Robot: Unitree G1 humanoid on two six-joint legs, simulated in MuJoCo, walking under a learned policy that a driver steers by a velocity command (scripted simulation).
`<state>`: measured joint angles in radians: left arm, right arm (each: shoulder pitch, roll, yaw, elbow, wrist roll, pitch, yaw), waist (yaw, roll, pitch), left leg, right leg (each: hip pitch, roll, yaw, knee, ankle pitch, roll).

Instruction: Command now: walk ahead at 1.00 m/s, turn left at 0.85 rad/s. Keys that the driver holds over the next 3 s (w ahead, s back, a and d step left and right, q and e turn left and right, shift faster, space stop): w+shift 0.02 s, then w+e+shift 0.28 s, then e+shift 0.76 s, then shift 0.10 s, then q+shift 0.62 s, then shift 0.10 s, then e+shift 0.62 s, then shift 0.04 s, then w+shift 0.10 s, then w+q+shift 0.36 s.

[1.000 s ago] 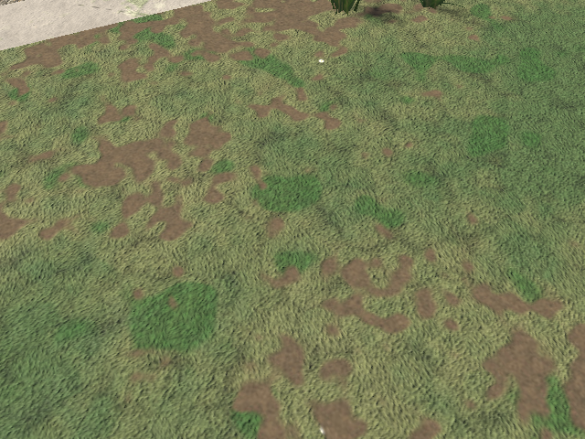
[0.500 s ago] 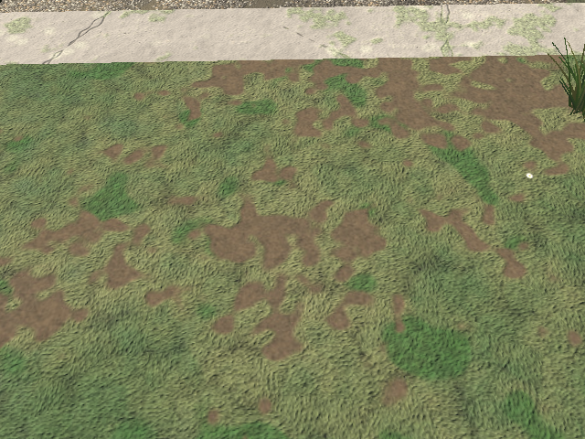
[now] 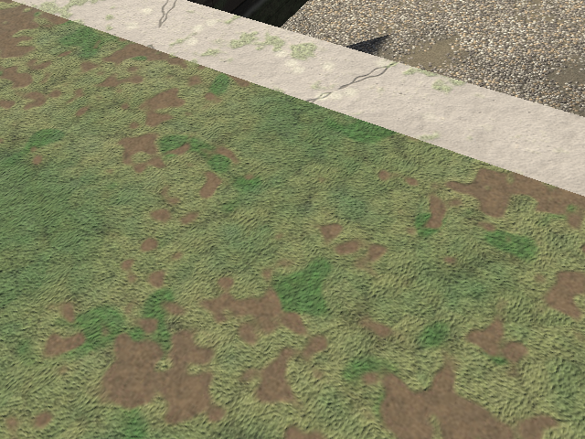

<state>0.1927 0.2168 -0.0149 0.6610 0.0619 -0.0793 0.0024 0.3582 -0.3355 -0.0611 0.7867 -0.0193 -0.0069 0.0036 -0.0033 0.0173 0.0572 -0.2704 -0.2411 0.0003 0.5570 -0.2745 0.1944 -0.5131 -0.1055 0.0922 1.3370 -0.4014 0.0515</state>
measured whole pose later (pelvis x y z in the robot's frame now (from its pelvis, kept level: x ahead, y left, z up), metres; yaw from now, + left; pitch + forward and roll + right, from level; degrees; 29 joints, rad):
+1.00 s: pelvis +0.67 -0.12 +0.02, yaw -38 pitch +1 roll +2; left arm 0.13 0.35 0.08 0.58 -0.02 0.06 0.02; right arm 0.13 -0.30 -0.07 0.72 -0.02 0.00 -0.03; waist -0.03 -0.02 0.09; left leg -0.31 0.02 0.14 0.38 -0.10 0.02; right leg -0.60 -0.09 0.01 0.98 -0.30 0.07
